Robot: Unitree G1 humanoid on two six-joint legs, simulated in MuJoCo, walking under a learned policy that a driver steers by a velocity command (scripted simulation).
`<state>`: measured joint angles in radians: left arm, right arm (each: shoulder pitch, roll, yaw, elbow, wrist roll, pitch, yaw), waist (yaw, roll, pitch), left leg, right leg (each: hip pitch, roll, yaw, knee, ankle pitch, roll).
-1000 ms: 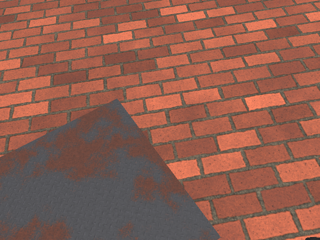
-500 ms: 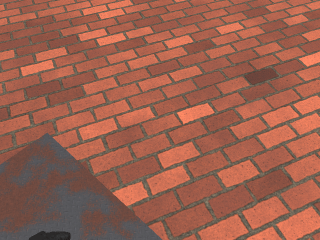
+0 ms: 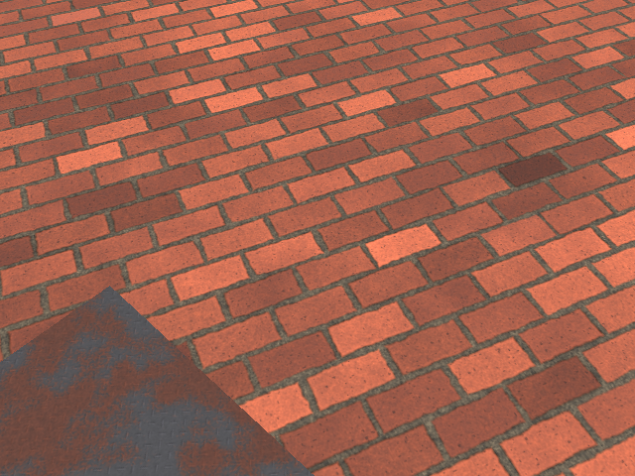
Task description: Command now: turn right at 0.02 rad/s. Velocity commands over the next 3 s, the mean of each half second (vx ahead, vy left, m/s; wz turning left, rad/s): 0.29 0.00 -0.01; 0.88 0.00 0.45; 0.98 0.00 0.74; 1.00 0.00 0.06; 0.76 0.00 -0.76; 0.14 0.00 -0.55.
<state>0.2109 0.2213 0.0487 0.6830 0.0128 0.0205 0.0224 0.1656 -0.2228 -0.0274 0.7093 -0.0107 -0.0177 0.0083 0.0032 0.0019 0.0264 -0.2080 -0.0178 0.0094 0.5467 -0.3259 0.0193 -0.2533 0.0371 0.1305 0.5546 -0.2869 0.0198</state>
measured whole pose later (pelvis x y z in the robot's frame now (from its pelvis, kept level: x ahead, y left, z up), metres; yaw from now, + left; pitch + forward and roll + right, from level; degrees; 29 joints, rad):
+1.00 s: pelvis +0.41 -0.05 -0.03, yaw +14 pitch +2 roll +0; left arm 0.48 0.22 0.02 0.91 0.04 -0.08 0.03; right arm 0.05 -0.27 -0.02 0.70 -0.02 -0.02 0.08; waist 0.03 0.02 0.03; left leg -0.66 -0.04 0.17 0.70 -0.10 0.19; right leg 0.29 0.01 -0.29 0.24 -0.46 0.03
